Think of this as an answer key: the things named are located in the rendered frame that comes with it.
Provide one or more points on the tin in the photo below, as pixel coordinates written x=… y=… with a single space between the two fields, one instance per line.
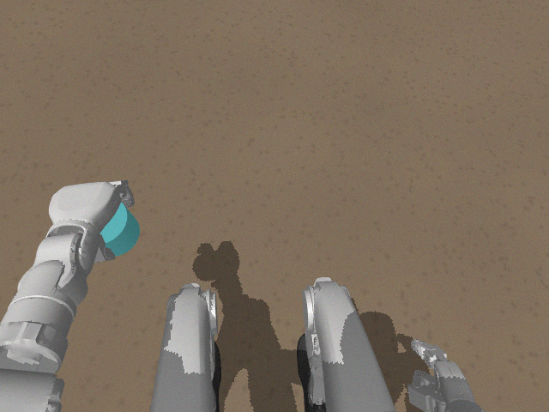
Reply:
x=122 y=232

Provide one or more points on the left robot hand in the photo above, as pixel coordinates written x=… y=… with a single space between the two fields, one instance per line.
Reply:
x=94 y=203

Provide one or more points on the right robot hand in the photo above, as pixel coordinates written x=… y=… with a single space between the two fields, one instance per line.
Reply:
x=433 y=394

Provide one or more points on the right robot foot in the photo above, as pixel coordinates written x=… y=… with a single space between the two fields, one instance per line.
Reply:
x=305 y=377

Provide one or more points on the left robot arm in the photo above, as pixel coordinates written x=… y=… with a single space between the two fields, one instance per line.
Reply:
x=33 y=331

